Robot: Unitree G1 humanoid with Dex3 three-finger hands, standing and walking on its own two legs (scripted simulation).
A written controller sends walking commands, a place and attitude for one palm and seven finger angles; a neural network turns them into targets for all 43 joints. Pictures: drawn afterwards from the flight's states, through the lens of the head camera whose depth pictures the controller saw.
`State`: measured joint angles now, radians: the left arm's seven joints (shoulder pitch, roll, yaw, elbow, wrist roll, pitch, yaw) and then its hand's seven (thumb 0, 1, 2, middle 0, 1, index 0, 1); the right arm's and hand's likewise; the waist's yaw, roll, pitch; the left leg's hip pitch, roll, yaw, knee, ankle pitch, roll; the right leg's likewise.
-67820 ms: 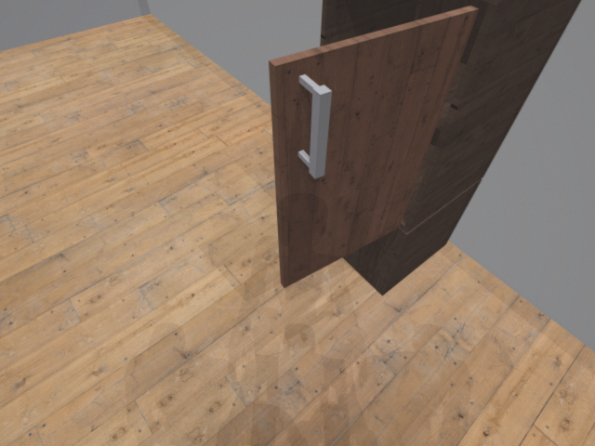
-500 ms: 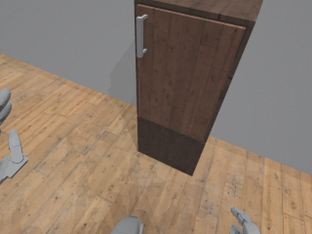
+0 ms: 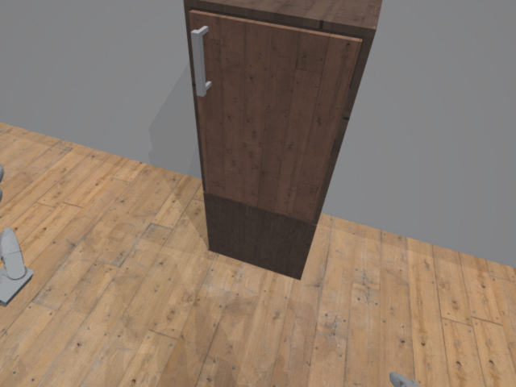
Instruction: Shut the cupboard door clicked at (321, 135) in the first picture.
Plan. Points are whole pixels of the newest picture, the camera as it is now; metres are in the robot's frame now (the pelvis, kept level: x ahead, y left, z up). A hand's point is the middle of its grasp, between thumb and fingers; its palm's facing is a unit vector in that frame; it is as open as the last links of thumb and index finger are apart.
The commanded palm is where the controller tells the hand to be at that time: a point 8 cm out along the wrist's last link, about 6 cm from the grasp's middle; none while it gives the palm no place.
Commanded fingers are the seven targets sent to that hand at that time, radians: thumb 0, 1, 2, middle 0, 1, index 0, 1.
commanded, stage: stop stepping back and stand still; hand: left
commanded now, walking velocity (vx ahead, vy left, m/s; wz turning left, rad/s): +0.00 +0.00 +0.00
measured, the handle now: (202, 62) +0.79 +0.19 +0.15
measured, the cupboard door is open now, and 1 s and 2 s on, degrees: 0 0 0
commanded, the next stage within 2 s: let the arm hang, fingers relaxed in 1.16 s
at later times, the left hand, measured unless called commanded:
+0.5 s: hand (21, 247) +0.23 +0.30 +0.16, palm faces +0.40 -0.81 -0.44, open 7.5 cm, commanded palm +0.17 +0.33 +0.18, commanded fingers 0.00 0.90 0.90 -0.20 -0.30 -0.20 -0.30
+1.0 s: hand out of the picture +0.20 +0.31 +0.16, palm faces +0.44 -0.79 -0.43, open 7.5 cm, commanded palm +0.14 +0.34 +0.18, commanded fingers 0.00 0.90 0.90 -0.20 -0.30 -0.20 -0.30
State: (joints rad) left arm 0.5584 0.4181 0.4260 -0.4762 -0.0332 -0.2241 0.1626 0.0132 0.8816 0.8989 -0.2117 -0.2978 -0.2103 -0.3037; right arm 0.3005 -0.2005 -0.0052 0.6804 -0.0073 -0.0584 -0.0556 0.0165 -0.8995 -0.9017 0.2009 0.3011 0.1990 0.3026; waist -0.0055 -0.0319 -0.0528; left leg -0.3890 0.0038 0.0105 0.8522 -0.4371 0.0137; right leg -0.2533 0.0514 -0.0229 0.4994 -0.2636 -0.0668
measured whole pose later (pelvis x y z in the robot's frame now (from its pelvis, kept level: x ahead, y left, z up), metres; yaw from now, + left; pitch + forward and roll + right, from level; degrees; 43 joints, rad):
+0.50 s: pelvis +0.03 +0.04 +0.00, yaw -1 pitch +1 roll -1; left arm 0.55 0.42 0.41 -0.48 -0.05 -0.21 0.14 0.01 0.88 0.90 -0.21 -0.30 -0.21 -0.30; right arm 0.18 -0.17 0.03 0.60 0.00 -0.08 -0.06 0.01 -0.90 -0.90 0.20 0.30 0.20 0.30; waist 0.01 -0.02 -0.01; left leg -0.26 0.01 0.05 0.50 -0.25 0.03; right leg -0.19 0.03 0.02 0.45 -0.27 0.00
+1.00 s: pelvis +0.00 +0.05 +0.01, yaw +0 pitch +0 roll -2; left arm 0.53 0.39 0.40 -0.42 -0.04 -0.22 0.15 0.01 0.88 0.90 -0.21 -0.30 -0.21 -0.30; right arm 0.25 -0.20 0.01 0.62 0.00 -0.08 -0.08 0.02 -0.90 -0.90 0.20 0.30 0.20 0.30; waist 0.00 0.00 -0.02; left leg -0.27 0.00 0.04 0.45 -0.18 0.04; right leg -0.19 0.02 0.00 0.38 -0.19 0.01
